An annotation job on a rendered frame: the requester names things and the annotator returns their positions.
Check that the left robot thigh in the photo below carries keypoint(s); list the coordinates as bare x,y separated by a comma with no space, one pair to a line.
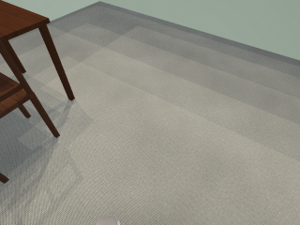
108,220

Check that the chair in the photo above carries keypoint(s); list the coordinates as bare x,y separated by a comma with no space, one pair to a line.
14,94

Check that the table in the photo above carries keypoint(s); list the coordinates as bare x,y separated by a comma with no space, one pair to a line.
15,21

